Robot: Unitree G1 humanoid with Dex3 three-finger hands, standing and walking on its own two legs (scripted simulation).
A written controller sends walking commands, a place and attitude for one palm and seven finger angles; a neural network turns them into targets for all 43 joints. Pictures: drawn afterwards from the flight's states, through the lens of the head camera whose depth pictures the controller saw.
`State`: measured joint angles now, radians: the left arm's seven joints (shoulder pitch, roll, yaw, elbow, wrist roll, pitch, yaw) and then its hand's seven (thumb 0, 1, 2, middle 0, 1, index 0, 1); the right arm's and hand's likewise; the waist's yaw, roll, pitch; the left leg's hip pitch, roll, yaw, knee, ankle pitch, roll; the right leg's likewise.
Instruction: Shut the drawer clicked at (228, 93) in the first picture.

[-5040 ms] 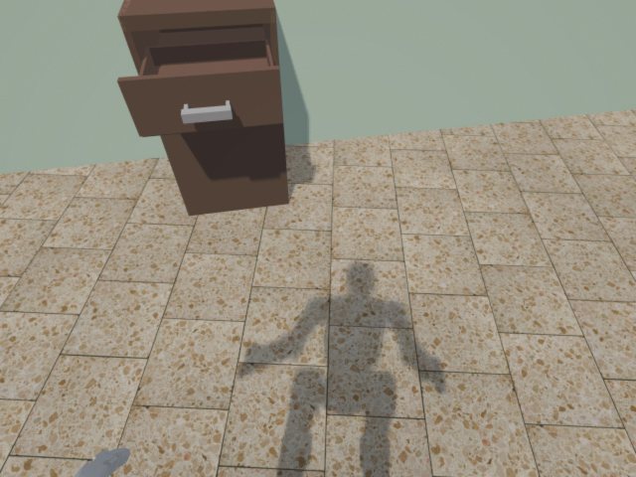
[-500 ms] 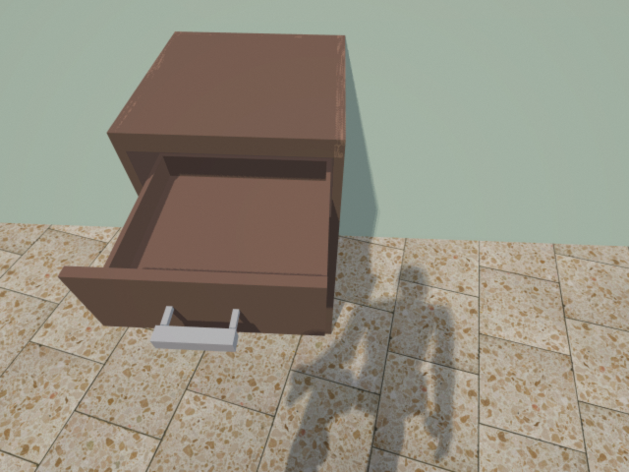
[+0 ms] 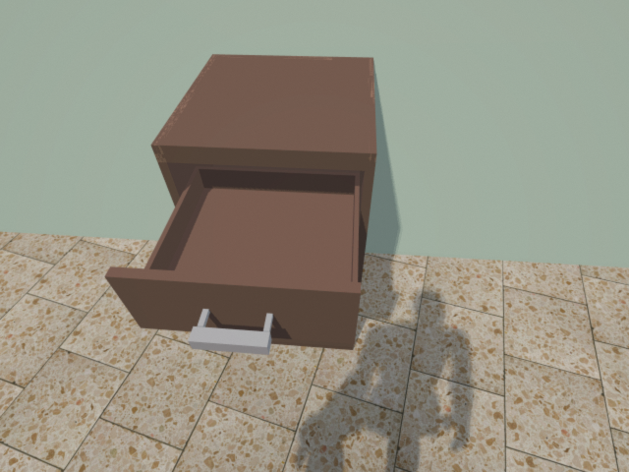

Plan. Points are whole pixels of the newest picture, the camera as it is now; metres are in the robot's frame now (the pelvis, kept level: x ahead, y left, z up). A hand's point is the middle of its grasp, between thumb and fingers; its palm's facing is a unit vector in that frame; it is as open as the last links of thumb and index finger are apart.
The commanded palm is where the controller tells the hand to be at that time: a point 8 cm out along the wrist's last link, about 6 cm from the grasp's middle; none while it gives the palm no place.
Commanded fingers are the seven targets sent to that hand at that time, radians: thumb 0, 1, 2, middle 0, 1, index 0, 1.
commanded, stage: come to a stop and stand still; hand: left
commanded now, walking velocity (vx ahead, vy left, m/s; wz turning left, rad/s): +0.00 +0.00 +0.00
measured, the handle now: (233, 328) +0.35 +0.16 -0.08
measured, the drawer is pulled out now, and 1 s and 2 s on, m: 0.29 0.29 0.29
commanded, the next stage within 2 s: look again from close up in 0.56 s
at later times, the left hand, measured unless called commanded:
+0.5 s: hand out of the picture +0.05 +0.17 -0.16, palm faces +0.01 -0.98 -0.22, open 7.3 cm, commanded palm none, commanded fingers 0.00 0.90 0.90 -0.20 -0.30 -0.20 -0.30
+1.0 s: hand out of the picture +0.02 +0.15 -0.17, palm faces +0.02 -0.98 -0.18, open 7.4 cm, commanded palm none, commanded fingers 0.00 0.90 0.90 -0.20 -0.30 -0.20 -0.30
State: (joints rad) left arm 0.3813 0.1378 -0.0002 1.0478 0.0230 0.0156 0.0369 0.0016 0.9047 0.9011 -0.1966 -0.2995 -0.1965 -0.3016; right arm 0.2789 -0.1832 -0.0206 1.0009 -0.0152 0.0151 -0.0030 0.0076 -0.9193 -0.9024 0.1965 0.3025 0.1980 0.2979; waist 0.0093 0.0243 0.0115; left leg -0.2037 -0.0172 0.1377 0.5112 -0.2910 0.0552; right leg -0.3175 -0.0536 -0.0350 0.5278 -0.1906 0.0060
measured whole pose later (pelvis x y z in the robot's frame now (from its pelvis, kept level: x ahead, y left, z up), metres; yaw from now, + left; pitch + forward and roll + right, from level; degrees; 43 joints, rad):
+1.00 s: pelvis +0.03 -0.01 +0.01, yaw +0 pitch -2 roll +0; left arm 0.32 0.13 -0.02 1.11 0.01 -0.01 0.04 0.01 0.91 0.90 -0.20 -0.30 -0.20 -0.30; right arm 0.32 -0.13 0.01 1.15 0.00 -0.03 -0.02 0.00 -0.91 -0.90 0.19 0.30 0.20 0.30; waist -0.01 0.00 0.04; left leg -0.09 0.01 0.13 0.39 -0.28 0.02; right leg -0.21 -0.02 -0.05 0.42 -0.19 -0.01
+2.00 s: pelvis -0.01 -0.04 -0.09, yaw +5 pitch +14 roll -2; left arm 0.45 0.18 0.00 -0.16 -0.22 -0.51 -0.35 0.01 0.90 0.90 -0.72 -0.87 -0.72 -0.88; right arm 0.12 -0.18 0.04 0.52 0.04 -0.26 0.00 0.01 -0.90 -0.90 0.20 0.30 0.20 0.30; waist 0.04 0.04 -0.10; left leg -0.89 0.04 -0.02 1.22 -0.57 -0.01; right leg -0.93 -0.05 -0.17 1.15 -0.47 -0.06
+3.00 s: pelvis +0.02 -0.02 -0.06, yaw +4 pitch +11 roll -2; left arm 0.73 0.17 -0.05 -0.39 -0.15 -0.33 -0.16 0.01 0.90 0.90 -1.40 -1.60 -1.40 -1.60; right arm 0.26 -0.21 0.00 0.44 0.04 -0.20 -0.01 0.01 -0.90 -0.90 0.20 0.30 0.20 0.30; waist 0.00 0.04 -0.12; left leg -0.68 0.03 0.03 1.04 -0.55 0.02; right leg -0.73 -0.05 -0.13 0.98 -0.44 -0.02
